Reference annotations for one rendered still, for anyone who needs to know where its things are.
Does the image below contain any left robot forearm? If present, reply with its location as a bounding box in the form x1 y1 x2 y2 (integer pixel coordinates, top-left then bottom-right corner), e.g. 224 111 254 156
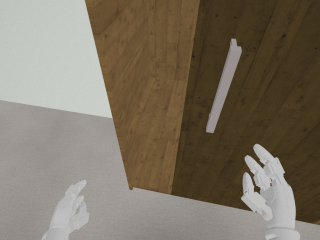
41 227 69 240

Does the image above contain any robot right hand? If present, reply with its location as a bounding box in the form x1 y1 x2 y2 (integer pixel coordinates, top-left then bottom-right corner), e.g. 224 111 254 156
241 143 296 229

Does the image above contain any right robot forearm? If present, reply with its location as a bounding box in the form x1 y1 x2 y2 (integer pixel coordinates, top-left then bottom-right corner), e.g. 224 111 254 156
264 226 301 240

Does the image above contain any robot left hand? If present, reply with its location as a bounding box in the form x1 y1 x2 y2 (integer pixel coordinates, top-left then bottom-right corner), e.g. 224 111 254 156
49 179 90 234

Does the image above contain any handle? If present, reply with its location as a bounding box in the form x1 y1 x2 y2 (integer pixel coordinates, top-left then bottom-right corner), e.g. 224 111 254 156
206 38 242 133

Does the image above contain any wardrobe door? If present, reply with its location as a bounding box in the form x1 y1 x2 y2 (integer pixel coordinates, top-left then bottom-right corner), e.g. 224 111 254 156
171 0 320 224

